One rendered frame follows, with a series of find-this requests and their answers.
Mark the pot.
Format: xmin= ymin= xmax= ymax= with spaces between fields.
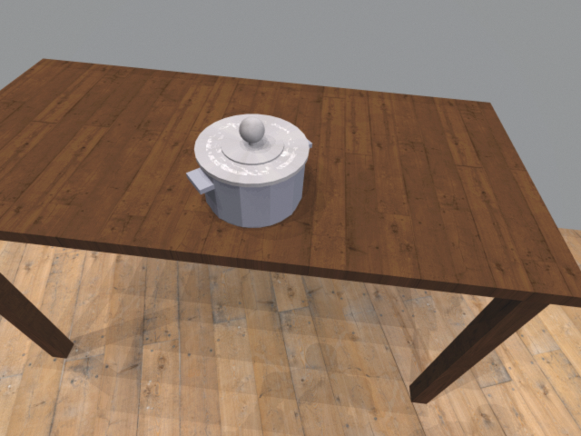
xmin=186 ymin=139 xmax=312 ymax=228

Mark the table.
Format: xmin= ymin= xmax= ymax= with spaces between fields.
xmin=0 ymin=59 xmax=581 ymax=404

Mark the knob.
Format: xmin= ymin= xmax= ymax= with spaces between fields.
xmin=239 ymin=116 xmax=265 ymax=144

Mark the lid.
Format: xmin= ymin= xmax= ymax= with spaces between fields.
xmin=194 ymin=114 xmax=310 ymax=187

